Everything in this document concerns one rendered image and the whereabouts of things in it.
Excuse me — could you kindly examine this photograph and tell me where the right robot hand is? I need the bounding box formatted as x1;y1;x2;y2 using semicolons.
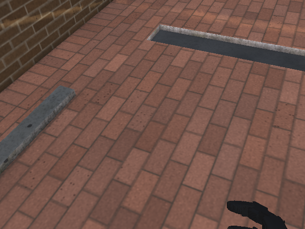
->
227;200;288;229

